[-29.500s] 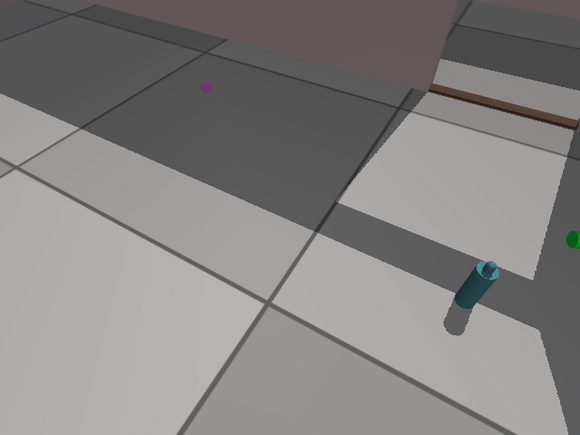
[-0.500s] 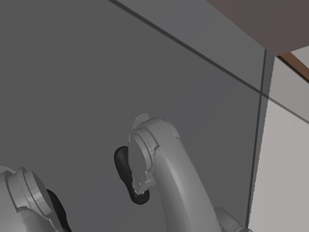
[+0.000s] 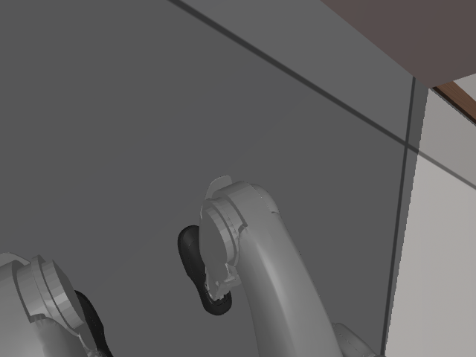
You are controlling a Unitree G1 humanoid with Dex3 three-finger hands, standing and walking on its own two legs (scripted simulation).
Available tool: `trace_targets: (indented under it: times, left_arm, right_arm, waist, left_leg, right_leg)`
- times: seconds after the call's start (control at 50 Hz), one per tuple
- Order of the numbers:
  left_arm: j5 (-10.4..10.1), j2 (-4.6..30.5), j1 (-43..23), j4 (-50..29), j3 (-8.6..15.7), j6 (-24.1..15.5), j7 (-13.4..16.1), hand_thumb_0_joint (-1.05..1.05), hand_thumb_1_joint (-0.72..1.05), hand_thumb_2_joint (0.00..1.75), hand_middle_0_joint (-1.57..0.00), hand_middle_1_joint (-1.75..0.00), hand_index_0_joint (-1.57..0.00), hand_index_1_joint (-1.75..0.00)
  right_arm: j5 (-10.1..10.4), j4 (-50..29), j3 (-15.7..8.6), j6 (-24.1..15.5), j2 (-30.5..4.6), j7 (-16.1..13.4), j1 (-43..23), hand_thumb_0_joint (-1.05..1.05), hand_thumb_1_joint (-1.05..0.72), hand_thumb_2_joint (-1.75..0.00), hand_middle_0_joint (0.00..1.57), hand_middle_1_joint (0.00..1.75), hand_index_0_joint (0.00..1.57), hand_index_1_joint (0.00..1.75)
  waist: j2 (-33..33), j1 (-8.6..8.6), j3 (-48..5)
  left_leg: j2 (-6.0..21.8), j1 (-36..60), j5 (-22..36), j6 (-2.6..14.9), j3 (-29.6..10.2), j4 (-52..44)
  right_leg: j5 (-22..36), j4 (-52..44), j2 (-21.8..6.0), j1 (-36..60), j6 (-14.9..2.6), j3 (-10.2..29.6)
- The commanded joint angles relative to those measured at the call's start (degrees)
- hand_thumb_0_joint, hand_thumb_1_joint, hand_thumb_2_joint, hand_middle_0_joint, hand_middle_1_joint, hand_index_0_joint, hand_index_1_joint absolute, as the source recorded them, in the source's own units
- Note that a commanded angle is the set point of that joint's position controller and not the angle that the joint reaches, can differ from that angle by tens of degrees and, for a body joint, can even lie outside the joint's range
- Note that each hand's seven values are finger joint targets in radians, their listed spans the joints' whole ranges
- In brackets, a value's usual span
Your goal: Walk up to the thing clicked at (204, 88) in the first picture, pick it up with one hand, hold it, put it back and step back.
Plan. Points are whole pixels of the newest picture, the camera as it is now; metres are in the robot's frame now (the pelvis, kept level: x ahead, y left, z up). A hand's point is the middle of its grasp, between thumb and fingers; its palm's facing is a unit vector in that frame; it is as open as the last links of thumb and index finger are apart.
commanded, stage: withdraw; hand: left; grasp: from above
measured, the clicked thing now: out of the picture +0.50 +0.31 -0.29
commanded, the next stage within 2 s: home in 0.84 s
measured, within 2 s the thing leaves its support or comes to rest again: neither
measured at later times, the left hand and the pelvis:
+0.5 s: hand out of the picture +0.46 +0.33 -0.06, palm faces -0.47 -0.11 -0.88, open 14.1 cm; pelvis -0.01 -0.01 +0.06, yaw +7 degrees
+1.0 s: hand out of the picture +0.48 +0.31 -0.13, palm faces -0.36 -0.07 -0.93, open 13.8 cm; pelvis -0.01 -0.01 +0.02, yaw +6 degrees
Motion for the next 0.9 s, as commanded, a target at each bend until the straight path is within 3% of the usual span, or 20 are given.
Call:
trace_targets:
  times: [0.0,0.04,0.06,0.12,0.14,0.16,0.26,0.28,0.3,0.34,0.42,0.5,0.64,0.66,0.78,0.84,0.88]
  left_arm:
    - [0.1,14.1,-16.4,-22.3,0.5,-1.3,0.2,0.0,-0.57,1.01,-0.07,-1.02,-0.06,-1.02]
    - [0.6,13.4,-9.9,-24.6,1.3,-0.4,-1.7,0.0,-0.57,1.01,-0.07,-1.02,-0.06,-1.02]
    - [0.1,9.8,-8.3,-24.6,0.3,0.2,-3.1,0.0,-0.57,1.01,-0.07,-1.01,-0.06,-1.01]
    - [-0.9,5.8,-6.8,-27.6,-0.6,1.3,-7.2,0.0,-0.56,1.01,-0.06,-1.01,-0.06,-1.01]
    - [-1.0,5.9,-7.5,-29.0,-0.2,1.6,-8.5,0.0,-0.56,1.02,-0.06,-1.01,-0.06,-1.01]
    - [-1.0,6.4,-7.3,-31.2,0.3,1.9,-9.8,0.0,-0.55,1.02,-0.07,-1.0,-0.06,-1.01]
    - [-3.7,-3.3,-9.3,-35.6,-4.4,3.1,-16.9,0.0,-0.56,1.03,-0.07,-0.99,-0.05,-1.01]
    - [-3.8,-3.6,-11.0,-38.4,-5.2,2.9,-18.4,0.0,-0.55,1.03,-0.07,-1.0,-0.06,-1.01]
    - [-3.4,-4.9,-10.7,-36.4,-6.2,3.0,-19.8,0.0,-0.54,1.03,-0.07,-0.99,-0.06,-1.01]
    - [-4.4,-8.0,-9.7,-35.6,-7.9,2.7,-22.2,0.0,-0.52,1.02,-0.08,-0.99,-0.07,-1.0]
    - [-4.8,-7.6,-11.7,-33.4,-8.8,1.0,-24.2,0.0,-0.5,1.01,-0.08,-1.0,-0.08,-1.0]
    - [-3.8,-5.1,-12.9,-30.6,-8.1,-1.0,-23.1,0.0,-0.5,1.01,-0.09,-1.0,-0.08,-1.0]
    - [-0.9,-6.1,-15.0,-19.7,-9.0,-3.9,-17.3,0.0,-0.49,1.0,-0.09,-1.01,-0.09,-1.0]
    - [-0.1,-3.6,-17.2,-20.6,-8.1,-4.5,-16.1,0.0,-0.48,1.0,-0.09,-1.01,-0.09,-1.0]
    - [2.5,1.7,-19.9,-20.5,-3.5,-5.2,-9.6,0.0,-0.51,1.0,-0.08,-1.02,-0.08,-1.01]
    - [2.8,3.4,-20.6,-25.0,-1.4,-4.1,-7.3,0.0,-0.51,1.0,-0.08,-1.02,-0.08,-1.01]
    - [2.5,3.7,-19.2,-28.4,-0.2,-2.8,-6.8,0.0,-0.5,1.0,-0.08,-1.01,-0.09,-1.01]
  right_arm:
    - [1.2,0.3,-7.3,1.2,-17.8,-0.5,11.7,0.0,-0.91,-0.91,0.2,0.3,0.2,0.3]
    - [1.6,0.8,-8.8,2.6,-16.7,0.0,11.7,0.0,-0.91,-0.91,0.2,0.3,0.2,0.3]
    - [2.1,0.8,-9.7,3.3,-16.0,0.4,12.0,0.0,-0.91,-0.91,0.2,0.3,0.2,0.3]
    - [3.7,0.9,-12.3,5.9,-15.4,0.2,13.0,0.0,-0.91,-0.9,0.2,0.3,0.2,0.3]
    - [4.0,0.6,-13.1,6.6,-15.6,0.0,13.8,0.0,-0.91,-0.9,0.2,0.3,0.2,0.3]
    - [4.5,0.0,-13.8,7.5,-15.2,-0.1,13.9,0.0,-0.9,-0.9,0.2,0.3,0.2,0.3]
    - [6.4,0.3,-16.9,11.4,-14.0,-2.2,14.8,0.0,-0.91,-0.91,0.2,0.3,0.2,0.3]
    - [6.7,-0.1,-17.1,12.1,-13.1,-2.8,14.6,0.0,-0.9,-0.91,0.2,0.3,0.2,0.3]
    - [6.8,0.3,-17.6,12.8,-13.5,-3.6,15.4,0.0,-0.9,-0.91,0.2,0.3,0.2,0.3]
    - [7.3,0.0,-17.9,13.8,-12.8,-5.0,15.8,0.0,-0.9,-0.9,0.2,0.3,0.2,0.3]
    - [7.5,-0.7,-17.3,14.8,-11.4,-7.7,14.4,0.0,-0.89,-0.9,0.2,0.3,0.2,0.3]
    - [7.2,-0.5,-15.9,15.0,-10.5,-9.8,12.9,0.0,-0.89,-0.9,0.2,0.3,0.2,0.3]
    - [6.1,1.0,-13.7,13.7,-10.3,-10.3,12.0,0.0,-0.89,-0.9,0.2,0.3,0.2,0.3]
    - [5.9,1.0,-13.3,13.4,-10.8,-10.2,12.2,0.0,-0.89,-0.89,0.2,0.3,0.2,0.3]
    - [4.4,0.4,-13.5,11.7,-11.4,-9.3,13.9,0.0,-0.89,-0.89,0.2,0.3,0.2,0.3]
    - [4.2,0.2,-13.9,10.9,-11.5,-9.1,14.8,0.0,-0.89,-0.9,0.2,0.3,0.2,0.3]
    - [4.6,-0.1,-14.7,10.7,-11.7,-8.9,15.4,0.0,-0.89,-0.9,0.2,0.3,0.2,0.3]
  waist:
    - [40.1,2.28,-52.0]
    - [41.9,4.92,-54.6]
    - [39.1,4.27,-53.0]
    - [35.8,5.24,-51.3]
    - [34.0,5.47,-50.5]
    - [33.2,6.72,-53.0]
    - [28.3,6.39,-50.1]
    - [28.6,6.25,-51.6]
    - [25.8,5.33,-50.5]
    - [22.7,5.21,-49.2]
    - [18.0,5.5,-45.0]
    - [19.1,6.58,-44.5]
    - [19.9,4.58,-42.6]
    - [21.6,4.93,-44.3]
    - [27.1,5.34,-50.9]
    - [30.7,5.77,-55.2]
    - [33.6,7.1,-59.8]
  left_leg:
    - [0.6,34.3,19.9,-0.36,6.4,-15.8]
    - [0.4,34.9,23.5,-0.22,7.6,-15.5]
    - [0.4,32.5,22.6,0.04,7.8,-15.4]
    - [-0.2,29.5,19.6,0.32,8.3,-17.2]
    - [-0.6,28.5,18.2,0.44,8.3,-17.8]
    - [-0.7,30.3,17.6,0.39,8.1,-19.5]
    - [-1.7,31.4,12.3,0.55,8.4,-24.2]
    - [-1.6,32.2,12.3,0.61,8.7,-25.2]
    - [-1.8,32.7,12.8,0.81,8.9,-24.6]
    - [-1.9,31.6,12.8,1.05,8.8,-25.4]
    - [-2.5,28.1,8.9,1.65,10.1,-26.5]
    - [-2.7,28.2,8.4,1.46,10.9,-26.9]
    - [-2.7,25.7,6.3,1.78,10.3,-25.3]
    - [-2.8,26.3,6.8,1.66,10.3,-25.1]
    - [-2.7,29.8,9.7,1.04,10.5,-22.6]
    - [-2.5,32.8,11.8,0.86,10.7,-22.5]
    - [-2.5,35.2,13.4,0.68,11.1,-23.2]
  right_leg:
    - [18.9,-10.1,2.9,27.1,-4.27,-4.4]
    - [21.9,-10.2,2.8,28.0,-4.28,-3.4]
    - [21.2,-10.5,2.8,26.7,-4.37,-3.1]
    - [18.0,-11.7,2.7,23.9,-4.63,-2.4]
    - [16.5,-12.5,2.3,22.9,-4.79,-2.5]
    - [15.6,-12.7,2.3,23.7,-4.89,-2.3]
    - [10.4,-17.6,1.4,21.7,-5.43,-0.6]
    - [10.2,-18.0,1.6,22.8,-5.4,-0.3]
    - [10.8,-19.3,1.4,22.6,-5.33,-0.1]
    - [10.6,-20.3,1.0,22.6,-5.33,0.3]
    - [5.9,-23.0,0.8,23.5,-5.39,1.7]
    - [4.8,-23.0,0.5,23.2,-5.3,2.4]
    - [3.5,-20.0,0.7,20.0,-4.89,2.5]
    - [4.2,-19.2,0.5,20.0,-4.82,2.1]
    - [6.8,-15.7,0.5,20.3,-4.87,1.3]
    - [9.5,-14.5,0.3,20.2,-4.85,0.3]
    - [11.1,-14.1,-0.1,20.8,-4.94,0.5]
